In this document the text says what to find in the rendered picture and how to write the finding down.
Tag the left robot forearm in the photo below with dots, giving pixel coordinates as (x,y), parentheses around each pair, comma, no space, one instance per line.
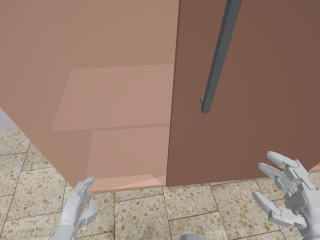
(63,232)

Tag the robot right hand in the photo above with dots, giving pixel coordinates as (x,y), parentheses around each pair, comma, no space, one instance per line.
(306,200)

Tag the handle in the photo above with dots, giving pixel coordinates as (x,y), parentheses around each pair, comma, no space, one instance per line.
(230,16)

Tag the robot left hand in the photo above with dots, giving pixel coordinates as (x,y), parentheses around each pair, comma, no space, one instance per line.
(72,214)

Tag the right robot shin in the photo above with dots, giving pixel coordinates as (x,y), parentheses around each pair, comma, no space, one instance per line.
(187,232)

